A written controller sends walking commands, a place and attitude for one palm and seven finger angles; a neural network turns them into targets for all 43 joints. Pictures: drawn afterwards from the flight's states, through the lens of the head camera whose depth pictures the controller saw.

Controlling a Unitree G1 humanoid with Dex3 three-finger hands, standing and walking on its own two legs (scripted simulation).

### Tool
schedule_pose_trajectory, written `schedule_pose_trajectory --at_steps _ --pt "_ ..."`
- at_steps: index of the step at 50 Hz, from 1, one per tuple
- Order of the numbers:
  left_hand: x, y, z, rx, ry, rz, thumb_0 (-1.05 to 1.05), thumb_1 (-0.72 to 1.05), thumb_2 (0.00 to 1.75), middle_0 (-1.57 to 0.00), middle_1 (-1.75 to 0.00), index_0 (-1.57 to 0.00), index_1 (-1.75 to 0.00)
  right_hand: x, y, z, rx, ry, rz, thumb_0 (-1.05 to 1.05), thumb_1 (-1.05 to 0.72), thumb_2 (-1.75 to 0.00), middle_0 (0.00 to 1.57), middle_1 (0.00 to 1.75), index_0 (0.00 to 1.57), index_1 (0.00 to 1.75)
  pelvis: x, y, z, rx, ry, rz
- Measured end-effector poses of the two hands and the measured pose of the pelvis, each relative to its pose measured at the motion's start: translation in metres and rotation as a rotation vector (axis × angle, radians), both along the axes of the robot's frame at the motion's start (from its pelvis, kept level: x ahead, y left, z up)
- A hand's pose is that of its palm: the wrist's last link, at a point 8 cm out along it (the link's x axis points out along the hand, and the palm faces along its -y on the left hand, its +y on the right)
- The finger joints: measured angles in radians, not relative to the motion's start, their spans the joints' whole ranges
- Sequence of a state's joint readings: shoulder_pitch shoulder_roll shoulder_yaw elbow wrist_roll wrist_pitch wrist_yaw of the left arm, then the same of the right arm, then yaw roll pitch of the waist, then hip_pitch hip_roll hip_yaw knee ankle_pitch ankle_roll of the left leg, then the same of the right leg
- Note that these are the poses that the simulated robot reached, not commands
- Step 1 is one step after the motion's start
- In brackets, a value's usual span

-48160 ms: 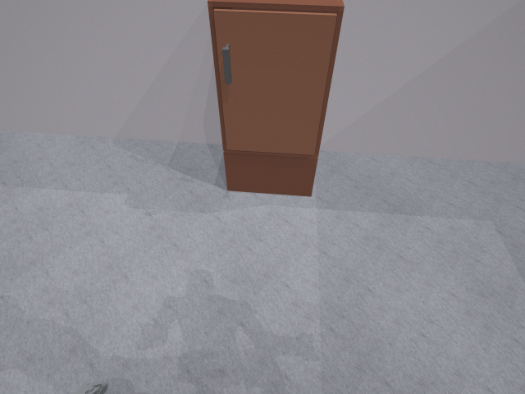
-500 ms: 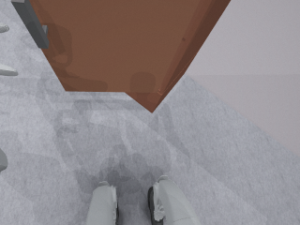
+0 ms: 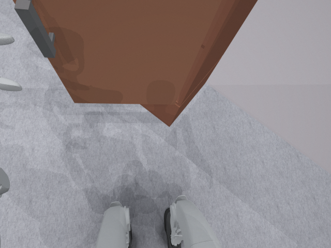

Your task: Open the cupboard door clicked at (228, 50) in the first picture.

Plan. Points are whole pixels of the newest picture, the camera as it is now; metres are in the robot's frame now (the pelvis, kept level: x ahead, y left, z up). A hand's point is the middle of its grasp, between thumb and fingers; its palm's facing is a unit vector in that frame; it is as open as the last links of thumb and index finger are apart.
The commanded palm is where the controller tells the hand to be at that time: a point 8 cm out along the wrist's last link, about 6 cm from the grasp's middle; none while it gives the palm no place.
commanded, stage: slide the fingers in behind the handle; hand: left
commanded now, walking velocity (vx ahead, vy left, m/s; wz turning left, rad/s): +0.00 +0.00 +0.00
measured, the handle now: (40, 24) +0.58 +0.24 +0.07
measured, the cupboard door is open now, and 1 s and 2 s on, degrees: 41 41 42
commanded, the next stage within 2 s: close the thumb around the handle in 1.48 s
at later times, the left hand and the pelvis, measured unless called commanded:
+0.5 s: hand (20, 52) +0.51 +0.27 +0.06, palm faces +0.02 -1.00 -0.03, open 14.0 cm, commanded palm +0.50 +0.29 +0.06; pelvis +0.00 +0.00 +0.00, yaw +0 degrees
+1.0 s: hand (36, 51) +0.52 +0.24 +0.06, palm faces +0.02 -1.00 -0.01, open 14.0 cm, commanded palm +0.50 +0.26 +0.06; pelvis +0.01 +0.00 +0.01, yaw +1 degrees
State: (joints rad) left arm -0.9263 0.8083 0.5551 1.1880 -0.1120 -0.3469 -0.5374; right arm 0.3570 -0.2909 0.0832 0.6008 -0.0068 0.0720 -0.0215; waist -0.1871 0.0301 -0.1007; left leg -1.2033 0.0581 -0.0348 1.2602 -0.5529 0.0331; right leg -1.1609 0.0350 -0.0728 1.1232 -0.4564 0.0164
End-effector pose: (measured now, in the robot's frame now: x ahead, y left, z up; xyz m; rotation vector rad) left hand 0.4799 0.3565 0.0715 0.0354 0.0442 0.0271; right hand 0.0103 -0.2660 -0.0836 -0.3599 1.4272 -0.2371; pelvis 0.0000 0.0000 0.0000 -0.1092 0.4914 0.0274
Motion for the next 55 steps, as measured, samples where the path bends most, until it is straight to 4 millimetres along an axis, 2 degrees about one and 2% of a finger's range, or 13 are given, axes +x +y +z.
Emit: schedule_pose_trajectory --at_steps 12,19,35,40,55 --pt "0.005 -0.025 -0.008 -0.023 0.011 -0.01 -0.02 -0.5 0.3 -0.3 -1.2 -0.3 -1.2 0.011 0.0 -0.001 0.0 -0.045 0.015 0.01 -0.91 -0.9 0.21 0.3 0.21 0.3 -0.002 -0.001 0.0 0.003 -0.008 0.007" --pt "0.01 -0.033 -0.003 -0.011 -0.012 -0.002 -0.02 -0.5 0.3 -0.3 -1.2 -0.3 -1.2 0.005 0.004 -0.004 0.019 -0.041 -0.004 0.01 -0.91 -0.9 0.21 0.3 0.21 0.3 -0.001 -0.001 0.0 0.008 -0.01 -0.001" --pt "0.022 -0.051 -0.012 -0.03 0.01 -0.011 -0.02 -0.5 0.3 -0.3 -1.2 -0.3 -1.2 -0.008 0.005 -0.004 0.023 0.003 -0.027 0.01 -0.91 -0.9 0.21 0.3 0.21 0.3 0.003 -0.001 0.0 0.013 0.002 -0.002" --pt "0.022 -0.055 -0.015 -0.016 0.016 -0.006 -0.02 -0.5 0.3 -0.3 -1.2 -0.3 -1.2 -0.006 0.004 -0.002 0.024 -0.003 -0.032 0.01 -0.91 -0.9 0.21 0.3 0.21 0.3 0.005 -0.001 0.002 0.014 0.003 -0.007" --pt "0.017 -0.071 -0.007 -0.013 0.013 0.0 -0.02 -0.5 0.3 -0.28 -1.19 -0.3 -1.2 0.011 0.008 -0.002 0.054 -0.037 -0.016 0.01 -0.91 -0.9 0.21 0.3 0.21 0.3 0.01 -0.002 0.008 0.022 -0.018 0.004"
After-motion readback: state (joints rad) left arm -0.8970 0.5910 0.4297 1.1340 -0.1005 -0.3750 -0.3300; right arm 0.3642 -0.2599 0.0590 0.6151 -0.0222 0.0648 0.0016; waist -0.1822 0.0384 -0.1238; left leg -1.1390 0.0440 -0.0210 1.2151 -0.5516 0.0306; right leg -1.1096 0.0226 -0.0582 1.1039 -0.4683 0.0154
